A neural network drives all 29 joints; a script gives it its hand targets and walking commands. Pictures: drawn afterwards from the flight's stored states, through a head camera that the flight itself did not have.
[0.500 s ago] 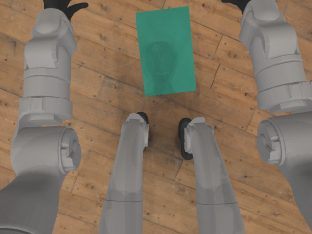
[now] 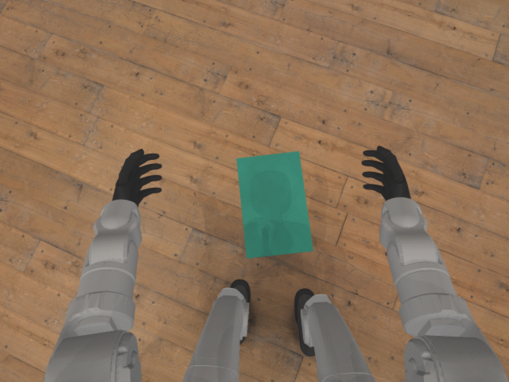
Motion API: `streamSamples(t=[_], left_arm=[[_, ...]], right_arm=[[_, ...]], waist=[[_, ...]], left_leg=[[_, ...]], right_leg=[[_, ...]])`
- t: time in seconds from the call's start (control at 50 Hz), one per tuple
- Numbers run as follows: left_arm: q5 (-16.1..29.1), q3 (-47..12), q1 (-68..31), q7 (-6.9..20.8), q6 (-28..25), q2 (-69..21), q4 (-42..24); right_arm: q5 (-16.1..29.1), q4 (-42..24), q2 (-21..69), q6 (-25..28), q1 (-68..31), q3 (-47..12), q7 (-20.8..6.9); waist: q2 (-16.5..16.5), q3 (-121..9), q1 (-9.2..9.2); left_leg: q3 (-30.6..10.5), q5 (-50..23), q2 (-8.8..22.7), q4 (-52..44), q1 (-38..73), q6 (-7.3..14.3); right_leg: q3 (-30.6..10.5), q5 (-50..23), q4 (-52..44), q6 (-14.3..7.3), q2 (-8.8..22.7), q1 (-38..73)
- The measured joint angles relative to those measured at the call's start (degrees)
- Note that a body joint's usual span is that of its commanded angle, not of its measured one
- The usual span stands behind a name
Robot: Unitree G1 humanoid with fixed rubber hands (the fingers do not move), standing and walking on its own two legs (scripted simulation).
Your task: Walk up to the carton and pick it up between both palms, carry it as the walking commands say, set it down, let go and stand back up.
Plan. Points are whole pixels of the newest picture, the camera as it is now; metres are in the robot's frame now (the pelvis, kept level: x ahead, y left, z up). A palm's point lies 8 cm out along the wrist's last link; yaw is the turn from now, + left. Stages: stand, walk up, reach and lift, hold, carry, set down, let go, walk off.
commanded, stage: let go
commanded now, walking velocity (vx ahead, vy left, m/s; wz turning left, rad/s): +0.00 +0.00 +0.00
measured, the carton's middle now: (272, 208) +0.41 +0.01 -0.58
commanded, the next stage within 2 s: stand in 0.98 s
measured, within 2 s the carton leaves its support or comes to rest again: neither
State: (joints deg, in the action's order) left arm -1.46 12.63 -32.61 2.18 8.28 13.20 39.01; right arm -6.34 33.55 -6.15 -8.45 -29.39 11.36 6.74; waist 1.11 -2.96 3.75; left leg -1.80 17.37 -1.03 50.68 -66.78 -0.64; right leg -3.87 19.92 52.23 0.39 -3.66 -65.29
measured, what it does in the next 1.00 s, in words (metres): rises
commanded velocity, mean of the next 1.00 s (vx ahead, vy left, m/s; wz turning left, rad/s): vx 0.00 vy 0.00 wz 0.00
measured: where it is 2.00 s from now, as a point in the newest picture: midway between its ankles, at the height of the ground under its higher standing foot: (272, 328)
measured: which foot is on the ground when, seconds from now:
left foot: down 0.00-1.00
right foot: down 0.00-1.00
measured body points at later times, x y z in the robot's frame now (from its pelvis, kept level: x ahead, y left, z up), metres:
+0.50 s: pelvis +0.02 -0.02 +0.06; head +0.05 -0.03 +0.51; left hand +0.18 +0.24 -0.02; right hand +0.21 -0.25 -0.02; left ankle +0.03 +0.12 -0.67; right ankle +0.01 -0.11 -0.67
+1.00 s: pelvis +0.00 +0.00 +0.06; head +0.00 +0.01 +0.51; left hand +0.15 +0.25 -0.02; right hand +0.17 -0.23 -0.01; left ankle +0.03 +0.12 -0.67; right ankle +0.01 -0.11 -0.67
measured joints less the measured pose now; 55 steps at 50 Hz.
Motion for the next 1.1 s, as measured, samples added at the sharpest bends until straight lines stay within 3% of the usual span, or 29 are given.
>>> streamSamples(t=[0.08, 0.22, 0.46, 0.72, 0.98, 1.1], left_arm=[[0.8, -2.0, 8.0, 0.4, -0.9, 0.0, -3.0], [1.3, -5.4, 21.2, 1.2, -3.8, -0.9, -4.4], [1.3, -8.0, 41.5, 1.8, -5.0, -1.3, -9.0], [1.3, -8.1, 43.6, 3.5, -0.7, -1.3, -12.9], [1.3, -8.1, 43.6, 2.8, 4.2, -1.3, -13.4], [1.0, -8.1, 44.7, 0.1, -1.1, -0.7, -8.5]], right_arm=[[1.0, -3.5, -0.3, 1.2, 8.4, -0.1, -1.9], [1.2, -4.0, -1.8, 4.0, 20.3, -1.5, -5.3], [2.2, -5.7, -4.5, 5.0, 39.2, -4.1, -7.9], [3.2, -9.3, -4.8, 1.2, 43.4, -5.2, -10.1], [3.2, -9.7, -4.0, -0.4, 43.4, -5.3, -10.9], [3.2, 1.6, -8.1, 4.1, 43.5, -5.3, -9.0]], waist=[[-0.4, -2.1, 0.0], [-1.1, -4.6, 0.0], [-1.1, 2.1, 0.01], [-1.1, 9.0, -0.22], [-1.1, 11.1, -0.23], [-1.1, 4.0, -0.22]], left_leg=[[0.0, -0.2, 0.0, -3.1, 5.4, 0.0], [0.0, -1.4, 0.0, -9.6, 18.7, -0.1], [0.0, -2.7, 0.3, -19.0, 44.6, -0.6], [0.0, -3.6, 0.3, -19.8, 55.6, -0.1], [0.0, -3.3, 0.2, -19.8, 57.5, 0.5], [0.0, -1.8, 0.1, -19.6, 55.3, 0.6]], right_leg=[[-0.2, 0.0, -3.0, 0.0, 0.1, 5.4], [-0.6, -0.3, -9.5, -1.2, 0.3, 18.6], [-0.9, -1.5, -16.9, -1.8, 0.6, 43.4], [-0.9, -3.4, -20.1, -1.6, 0.8, 55.5], [-0.5, -3.9, -21.2, -0.9, 1.1, 57.9], [-0.5, -2.2, -21.2, -0.8, 1.1, 55.9]])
